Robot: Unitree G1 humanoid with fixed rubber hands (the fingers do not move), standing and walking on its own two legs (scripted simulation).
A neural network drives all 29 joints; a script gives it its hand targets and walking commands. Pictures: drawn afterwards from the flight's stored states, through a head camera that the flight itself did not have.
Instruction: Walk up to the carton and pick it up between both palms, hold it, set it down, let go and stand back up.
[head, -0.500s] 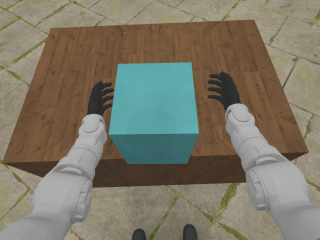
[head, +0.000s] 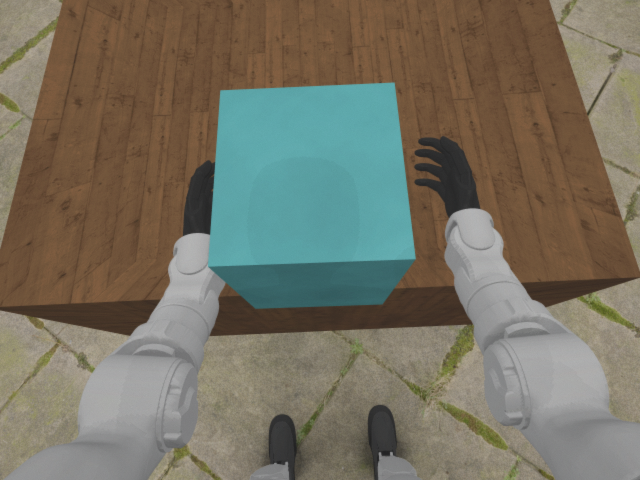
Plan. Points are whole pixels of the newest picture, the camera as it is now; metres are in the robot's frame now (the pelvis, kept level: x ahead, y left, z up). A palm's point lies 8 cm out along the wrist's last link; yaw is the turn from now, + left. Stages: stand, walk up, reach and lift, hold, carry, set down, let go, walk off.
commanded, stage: reach and lift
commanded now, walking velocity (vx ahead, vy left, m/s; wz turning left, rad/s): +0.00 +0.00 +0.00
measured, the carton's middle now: (313, 213) +0.44 +0.00 -0.06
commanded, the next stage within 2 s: none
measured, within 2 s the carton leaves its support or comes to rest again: neither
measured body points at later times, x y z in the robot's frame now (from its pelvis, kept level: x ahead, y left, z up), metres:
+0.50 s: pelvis +0.03 +0.01 +0.00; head +0.24 -0.01 +0.40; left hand +0.44 +0.14 -0.08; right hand +0.45 -0.16 -0.08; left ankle -0.01 +0.13 -0.73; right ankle +0.00 -0.14 -0.73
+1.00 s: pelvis +0.02 +0.00 +0.00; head +0.23 -0.02 +0.39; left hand +0.43 +0.14 -0.08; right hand +0.45 -0.16 -0.08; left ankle -0.01 +0.13 -0.73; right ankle +0.00 -0.14 -0.73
